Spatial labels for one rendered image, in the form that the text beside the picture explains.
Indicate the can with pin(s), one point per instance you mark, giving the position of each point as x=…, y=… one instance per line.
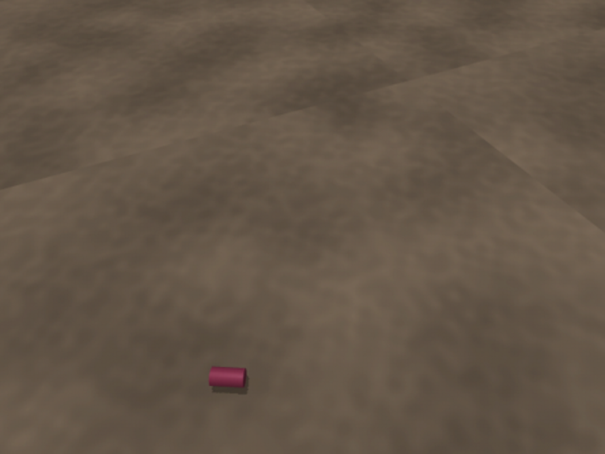
x=227, y=377

